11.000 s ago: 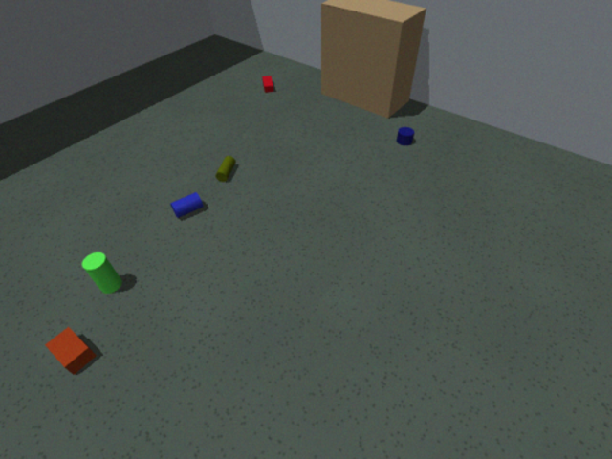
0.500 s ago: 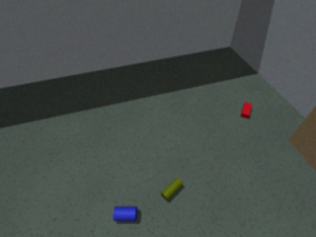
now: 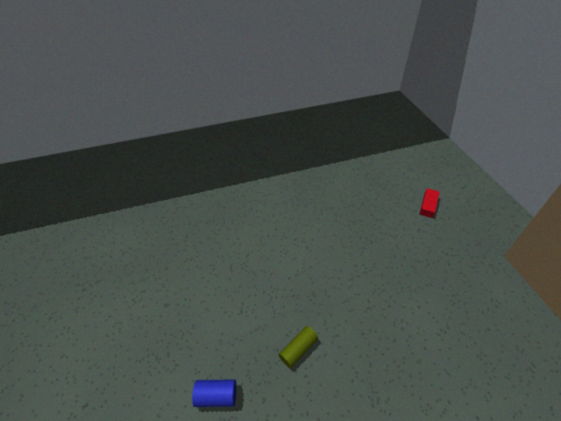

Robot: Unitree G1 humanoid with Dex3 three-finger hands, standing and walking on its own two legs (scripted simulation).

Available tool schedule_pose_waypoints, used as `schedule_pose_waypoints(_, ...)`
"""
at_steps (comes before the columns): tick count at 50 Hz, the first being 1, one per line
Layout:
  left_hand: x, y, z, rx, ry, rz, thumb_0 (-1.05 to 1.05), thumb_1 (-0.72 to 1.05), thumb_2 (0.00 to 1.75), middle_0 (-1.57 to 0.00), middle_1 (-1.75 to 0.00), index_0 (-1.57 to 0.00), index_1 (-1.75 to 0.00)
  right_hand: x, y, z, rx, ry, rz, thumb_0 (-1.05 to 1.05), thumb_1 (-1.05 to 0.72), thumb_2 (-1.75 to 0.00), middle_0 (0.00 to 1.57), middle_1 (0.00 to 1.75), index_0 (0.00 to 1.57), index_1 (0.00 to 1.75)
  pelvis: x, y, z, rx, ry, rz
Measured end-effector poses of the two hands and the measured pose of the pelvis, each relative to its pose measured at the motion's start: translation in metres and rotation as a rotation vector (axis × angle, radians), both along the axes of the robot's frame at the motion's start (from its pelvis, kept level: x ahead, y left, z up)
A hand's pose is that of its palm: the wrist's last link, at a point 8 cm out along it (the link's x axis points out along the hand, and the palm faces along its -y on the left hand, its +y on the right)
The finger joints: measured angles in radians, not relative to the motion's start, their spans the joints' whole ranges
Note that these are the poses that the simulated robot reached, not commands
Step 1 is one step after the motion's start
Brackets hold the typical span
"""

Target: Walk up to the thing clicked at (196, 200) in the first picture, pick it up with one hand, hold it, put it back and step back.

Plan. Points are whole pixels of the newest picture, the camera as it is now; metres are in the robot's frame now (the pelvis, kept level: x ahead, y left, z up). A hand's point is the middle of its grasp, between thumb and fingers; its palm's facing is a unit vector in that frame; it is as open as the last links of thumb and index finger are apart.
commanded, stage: stand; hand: left
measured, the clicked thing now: (215, 393) +0.38 +0.26 -0.74
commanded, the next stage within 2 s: rise first in 1.72 s
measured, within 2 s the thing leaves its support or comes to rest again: neither
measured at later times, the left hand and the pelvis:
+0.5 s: hand out of the picture +0.08 +0.25 -0.16, palm faces -0.03 -0.94 -0.35, open 7.4 cm; pelvis +0.00 +0.00 +0.00, yaw +0 degrees
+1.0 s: hand out of the picture +0.06 +0.26 -0.16, palm faces -0.03 -0.94 -0.34, open 7.4 cm; pelvis -0.01 +0.00 +0.00, yaw +0 degrees
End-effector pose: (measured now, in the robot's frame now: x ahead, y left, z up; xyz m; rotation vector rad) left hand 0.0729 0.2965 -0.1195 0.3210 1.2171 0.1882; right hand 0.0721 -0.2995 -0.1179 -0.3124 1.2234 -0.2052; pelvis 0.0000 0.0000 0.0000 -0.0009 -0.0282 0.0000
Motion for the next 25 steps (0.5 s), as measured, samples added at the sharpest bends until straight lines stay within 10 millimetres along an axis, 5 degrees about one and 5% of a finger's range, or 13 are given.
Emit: schedule_pose_waypoints(25, -0.0005, 0.0021, 0.0017, 0.007, -0.002, -0.003, 0.00, 0.91, 0.90, -0.21, -0.30, -0.20, -0.30, -0.0031, 0.0025, -0.0007, 0.007, -0.002, -0.003, 0.01, -0.90, -0.90, 0.20, 0.30, 0.20, 0.30, -0.0006, -0.0002, 0.0003, 0.000, -0.009, -0.007)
